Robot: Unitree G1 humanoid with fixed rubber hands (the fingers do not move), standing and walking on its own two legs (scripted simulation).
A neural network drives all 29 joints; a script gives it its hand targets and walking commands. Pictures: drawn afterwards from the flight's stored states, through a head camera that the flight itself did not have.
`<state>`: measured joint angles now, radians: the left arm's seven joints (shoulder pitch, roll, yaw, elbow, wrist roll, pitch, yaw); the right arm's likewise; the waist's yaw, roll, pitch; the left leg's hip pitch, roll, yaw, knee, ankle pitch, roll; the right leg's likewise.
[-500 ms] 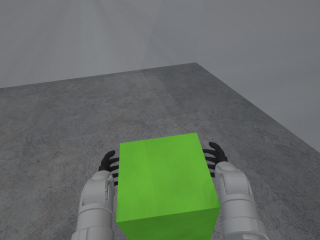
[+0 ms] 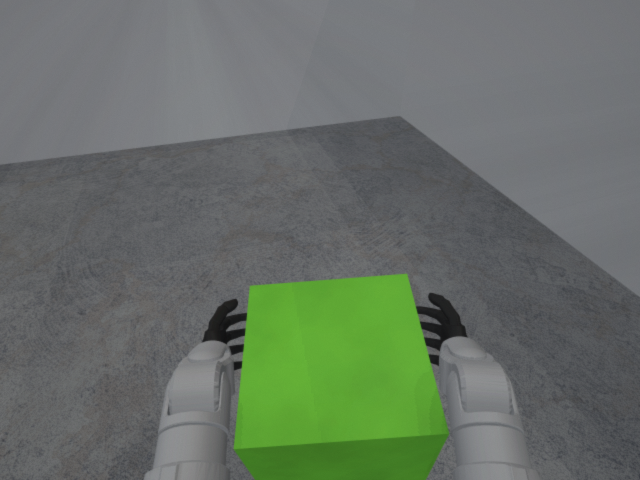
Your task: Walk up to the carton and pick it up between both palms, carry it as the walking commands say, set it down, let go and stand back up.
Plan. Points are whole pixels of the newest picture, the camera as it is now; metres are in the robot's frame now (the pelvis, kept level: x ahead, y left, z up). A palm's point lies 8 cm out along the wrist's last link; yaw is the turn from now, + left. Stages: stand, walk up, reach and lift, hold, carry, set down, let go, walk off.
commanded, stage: carry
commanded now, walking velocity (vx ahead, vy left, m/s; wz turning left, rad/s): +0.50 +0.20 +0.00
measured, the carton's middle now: (337, 393) +0.28 -0.02 -0.02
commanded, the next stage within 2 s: none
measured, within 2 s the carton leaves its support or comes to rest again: neither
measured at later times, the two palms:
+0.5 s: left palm (179, 314) +0.34 +0.19 +0.08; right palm (403, 299) +0.35 -0.11 +0.09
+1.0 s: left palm (146, 265) +0.45 +0.27 +0.07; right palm (332, 235) +0.51 -0.03 +0.08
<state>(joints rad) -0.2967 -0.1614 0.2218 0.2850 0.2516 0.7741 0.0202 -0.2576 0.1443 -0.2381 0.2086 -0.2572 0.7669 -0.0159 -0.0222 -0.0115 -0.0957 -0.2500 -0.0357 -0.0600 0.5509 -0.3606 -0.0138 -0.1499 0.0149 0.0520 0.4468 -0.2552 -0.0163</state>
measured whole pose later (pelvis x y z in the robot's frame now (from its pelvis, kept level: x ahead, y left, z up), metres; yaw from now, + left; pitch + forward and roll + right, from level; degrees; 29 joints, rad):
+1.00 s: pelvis +0.21 +0.07 -0.02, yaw +9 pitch +2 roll +3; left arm -0.20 -0.14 0.19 -0.30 0.09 1.20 0.09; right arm -0.22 0.14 -0.10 -0.27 -0.11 1.16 -0.12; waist 0.01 -0.04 -0.07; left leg -0.39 -0.03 0.17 0.52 -0.17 0.07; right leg -0.27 -0.14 -0.11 0.96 -0.55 0.06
